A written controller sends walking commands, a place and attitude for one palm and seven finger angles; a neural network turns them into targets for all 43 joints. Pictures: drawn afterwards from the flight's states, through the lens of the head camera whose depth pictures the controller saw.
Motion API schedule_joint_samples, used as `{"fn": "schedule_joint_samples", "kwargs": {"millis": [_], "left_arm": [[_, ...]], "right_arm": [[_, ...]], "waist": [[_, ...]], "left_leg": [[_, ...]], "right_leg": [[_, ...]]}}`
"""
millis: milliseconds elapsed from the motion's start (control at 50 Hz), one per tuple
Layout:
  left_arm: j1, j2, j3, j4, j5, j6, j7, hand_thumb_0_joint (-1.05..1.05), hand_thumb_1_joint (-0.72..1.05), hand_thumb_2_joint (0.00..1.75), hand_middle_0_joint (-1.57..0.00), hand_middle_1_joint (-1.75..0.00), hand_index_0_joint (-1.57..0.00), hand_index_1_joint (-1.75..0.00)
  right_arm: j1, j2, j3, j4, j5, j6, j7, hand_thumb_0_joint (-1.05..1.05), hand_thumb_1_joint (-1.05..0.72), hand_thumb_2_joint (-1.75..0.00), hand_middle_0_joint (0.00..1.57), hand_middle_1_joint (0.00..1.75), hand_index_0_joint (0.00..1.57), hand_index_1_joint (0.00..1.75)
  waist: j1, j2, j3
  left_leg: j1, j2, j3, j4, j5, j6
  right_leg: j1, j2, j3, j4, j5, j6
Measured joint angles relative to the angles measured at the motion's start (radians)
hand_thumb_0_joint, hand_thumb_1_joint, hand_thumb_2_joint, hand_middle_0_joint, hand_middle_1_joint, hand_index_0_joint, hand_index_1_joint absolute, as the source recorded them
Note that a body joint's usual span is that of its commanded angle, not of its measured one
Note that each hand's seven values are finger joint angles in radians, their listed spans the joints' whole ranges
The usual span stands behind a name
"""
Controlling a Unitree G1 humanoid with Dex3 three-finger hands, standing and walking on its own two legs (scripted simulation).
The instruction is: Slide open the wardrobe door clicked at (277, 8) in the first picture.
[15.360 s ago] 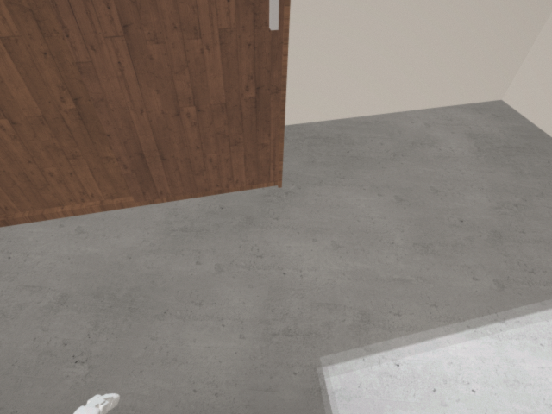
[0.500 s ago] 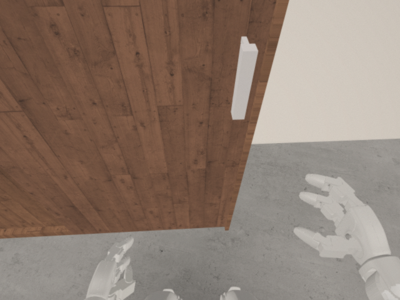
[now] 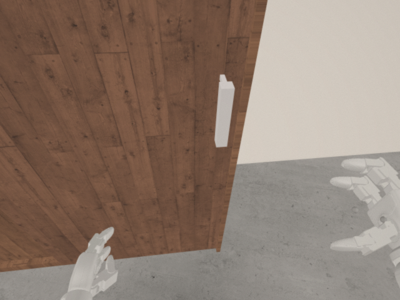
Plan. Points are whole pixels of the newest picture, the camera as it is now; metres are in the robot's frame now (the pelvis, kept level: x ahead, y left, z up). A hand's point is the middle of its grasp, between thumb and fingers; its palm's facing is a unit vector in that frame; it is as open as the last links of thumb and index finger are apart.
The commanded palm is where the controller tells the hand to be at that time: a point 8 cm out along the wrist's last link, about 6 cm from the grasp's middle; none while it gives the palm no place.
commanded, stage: raise the hand with hooked fingers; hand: right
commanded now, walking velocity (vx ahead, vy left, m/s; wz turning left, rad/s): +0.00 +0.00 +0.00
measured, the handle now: (221, 111) +0.48 -0.04 +0.15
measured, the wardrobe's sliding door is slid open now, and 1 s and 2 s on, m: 0.00 0.00 0.00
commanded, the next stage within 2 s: move the hooked fingers beside the handle in 0.84 s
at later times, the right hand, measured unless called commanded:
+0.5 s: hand (366, 184) +0.27 -0.26 +0.16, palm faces -0.04 +1.00 -0.07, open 14.0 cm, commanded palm +0.23 -0.31 +0.17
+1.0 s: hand (371, 185) +0.26 -0.26 +0.17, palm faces -0.02 +1.00 -0.05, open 14.0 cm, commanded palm +0.24 -0.31 +0.17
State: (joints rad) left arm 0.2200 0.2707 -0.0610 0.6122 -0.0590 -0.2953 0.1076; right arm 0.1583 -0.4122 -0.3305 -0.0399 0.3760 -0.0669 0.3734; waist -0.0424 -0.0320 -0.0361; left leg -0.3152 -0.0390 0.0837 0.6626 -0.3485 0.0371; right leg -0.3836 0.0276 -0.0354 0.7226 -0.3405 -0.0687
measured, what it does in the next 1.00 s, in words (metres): stands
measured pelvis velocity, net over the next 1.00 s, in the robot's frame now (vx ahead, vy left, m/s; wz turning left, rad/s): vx -0.01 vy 0.00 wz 0.01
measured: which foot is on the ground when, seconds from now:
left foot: down 0.00-1.00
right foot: down 0.00-1.00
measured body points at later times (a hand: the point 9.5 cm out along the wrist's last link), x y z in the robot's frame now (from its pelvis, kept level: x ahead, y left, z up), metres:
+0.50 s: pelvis -0.01 +0.01 +0.01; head -0.03 +0.02 +0.46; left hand +0.17 +0.25 -0.05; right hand +0.27 -0.31 +0.17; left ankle +0.00 +0.10 -0.72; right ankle +0.03 -0.07 -0.72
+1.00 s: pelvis -0.01 +0.00 +0.01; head -0.04 +0.01 +0.46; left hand +0.17 +0.24 -0.05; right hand +0.26 -0.32 +0.17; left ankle +0.00 +0.10 -0.72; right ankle +0.03 -0.07 -0.72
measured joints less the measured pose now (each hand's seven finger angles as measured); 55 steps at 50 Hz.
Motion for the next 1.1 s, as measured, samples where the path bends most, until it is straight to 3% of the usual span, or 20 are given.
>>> {"fn": "schedule_joint_samples", "kwargs": {"millis": [140, 300, 400, 480, 660, 800, 980, 1100], "left_arm": [[-0.025, -0.007, -0.028, 0.008, -0.009, 0.034, 0.008, 0.01, 0.90, 0.90, -0.20, -0.30, -0.21, -0.30], [-0.013, -0.008, -0.036, 0.032, -0.008, 0.054, 0.008, 0.01, 0.90, 0.90, -0.20, -0.30, -0.21, -0.30], [-0.007, 0.014, -0.026, 0.030, -0.024, 0.079, 0.007, 0.01, 0.90, 0.90, -0.20, -0.30, -0.21, -0.30], [-0.005, 0.031, -0.013, 0.019, -0.030, 0.090, 0.002, 0.01, 0.90, 0.90, -0.20, -0.30, -0.21, -0.30], [0.008, 0.015, -0.007, 0.018, -0.021, 0.087, 0.002, 0.01, 0.91, 0.90, -0.20, -0.30, -0.21, -0.30], [-0.002, 0.015, -0.009, 0.020, -0.025, 0.091, 0.007, 0.01, 0.91, 0.90, -0.20, -0.30, -0.21, -0.30], [-0.011, 0.003, -0.020, 0.020, -0.023, 0.089, 0.007, 0.01, 0.90, 0.90, -0.20, -0.30, -0.21, -0.30], [-0.010, 0.005, -0.021, 0.026, -0.027, 0.082, 0.009, 0.01, 0.90, 0.90, -0.20, -0.30, -0.21, -0.30]], "right_arm": [[-0.114, -0.037, -0.010, 0.121, -0.011, 0.126, 0.072, -0.01, 0.47, -0.31, 0.30, 1.17, 0.30, 1.18], [-0.203, -0.074, -0.062, 0.149, 0.004, 0.113, 0.100, -0.01, 0.50, -0.30, 0.30, 1.19, 0.30, 1.20], [-0.263, -0.114, -0.082, 0.229, -0.008, 0.185, 0.114, -0.01, 0.50, -0.30, 0.30, 1.19, 0.30, 1.20], [-0.257, -0.111, -0.067, 0.245, -0.014, 0.226, 0.122, -0.01, 0.50, -0.30, 0.30, 1.19, 0.30, 1.20], [-0.210, -0.063, -0.078, 0.175, -0.010, 0.167, 0.084, -0.01, 0.50, -0.30, 0.30, 1.20, 0.30, 1.20], [-0.222, -0.074, -0.074, 0.197, -0.026, 0.206, 0.073, -0.01, 0.50, -0.30, 0.30, 1.20, 0.30, 1.20], [-0.238, -0.076, -0.065, 0.203, -0.016, 0.192, 0.092, -0.01, 0.50, -0.30, 0.30, 1.20, 0.30, 1.20], [-0.287, -0.046, -0.014, 0.220, -0.035, 0.201, 0.068, -0.01, 0.51, -0.30, 0.30, 1.20, 0.30, 1.20]], "waist": [[-0.019, -0.017, 0.021], [-0.015, -0.002, 0.027], [-0.005, -0.013, 0.025], [0.005, -0.024, 0.028], [0.009, 0.003, 0.026], [0.004, -0.011, 0.026], [0.000, -0.006, 0.027], [-0.006, -0.006, 0.035]], "left_leg": [[0.051, 0.003, 0.003, -0.064, 0.034, 0.002], [0.096, -0.005, 0.002, -0.120, 0.065, 0.011], [0.107, -0.009, -0.003, -0.135, 0.076, 0.012], [0.099, -0.009, -0.010, -0.136, 0.082, 0.010], [0.107, -0.014, -0.022, -0.136, 0.084, 0.013], [0.118, -0.013, -0.020, -0.144, 0.088, 0.008], [0.117, -0.006, -0.018, -0.151, 0.092, 0.004], [0.120, 0.002, -0.011, -0.152, 0.092, -0.001]], "right_leg": [[0.052, 0.006, 0.005, -0.069, 0.039, 0.001], [0.097, 0.000, 0.007, -0.122, 0.068, 0.009], [0.109, -0.003, 0.003, -0.136, 0.076, 0.011], [0.106, -0.004, -0.004, -0.142, 0.083, 0.009], [0.119, -0.010, -0.015, -0.146, 0.082, 0.011], [0.125, -0.008, -0.013, -0.146, 0.083, 0.007], [0.126, 0.000, -0.011, -0.157, 0.091, 0.002], [0.126, 0.008, -0.004, -0.161, 0.094, -0.002]]}}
